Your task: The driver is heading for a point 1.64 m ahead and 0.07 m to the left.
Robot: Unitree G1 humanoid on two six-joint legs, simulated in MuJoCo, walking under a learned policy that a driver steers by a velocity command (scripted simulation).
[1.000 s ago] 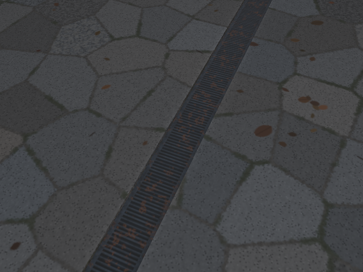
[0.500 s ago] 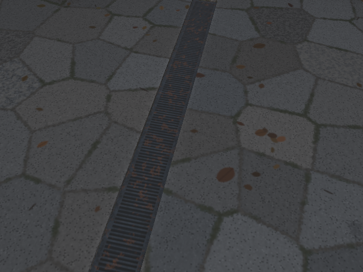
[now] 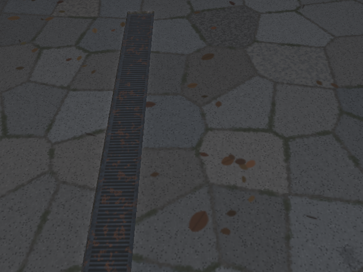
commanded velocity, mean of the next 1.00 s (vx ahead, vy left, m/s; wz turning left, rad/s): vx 0.11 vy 0.00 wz -0.22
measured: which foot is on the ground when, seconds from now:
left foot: up 0.00-0.14, down 0.16-1.00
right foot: down 0.00-0.18, up 0.20-0.54, down 0.56-1.00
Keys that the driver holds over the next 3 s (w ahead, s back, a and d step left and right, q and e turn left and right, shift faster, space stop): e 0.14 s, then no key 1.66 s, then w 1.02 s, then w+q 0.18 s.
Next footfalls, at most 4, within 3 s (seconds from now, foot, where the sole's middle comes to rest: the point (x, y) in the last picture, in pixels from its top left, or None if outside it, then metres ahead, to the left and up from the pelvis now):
0.16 left None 0.28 0.12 -0.78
0.56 right None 0.17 -0.07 -0.78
2.58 right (228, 223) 0.65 -0.08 -0.78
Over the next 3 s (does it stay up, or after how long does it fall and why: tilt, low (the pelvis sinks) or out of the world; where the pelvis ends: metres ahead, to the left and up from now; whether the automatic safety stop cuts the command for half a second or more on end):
stays up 0.72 -0.04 0.00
